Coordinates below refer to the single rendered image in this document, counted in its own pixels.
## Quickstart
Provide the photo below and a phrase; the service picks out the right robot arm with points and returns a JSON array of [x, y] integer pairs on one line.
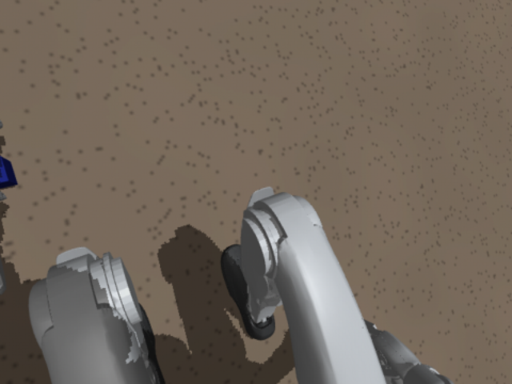
[[424, 374]]

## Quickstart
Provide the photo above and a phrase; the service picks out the left robot foot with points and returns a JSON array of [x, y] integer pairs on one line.
[[150, 342]]

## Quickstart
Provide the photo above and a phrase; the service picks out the right robot foot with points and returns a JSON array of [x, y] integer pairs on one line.
[[237, 287]]

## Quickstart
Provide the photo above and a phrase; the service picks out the right robot hand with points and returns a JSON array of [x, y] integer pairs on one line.
[[395, 358]]

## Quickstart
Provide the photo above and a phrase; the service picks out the cube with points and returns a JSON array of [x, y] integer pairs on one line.
[[7, 176]]

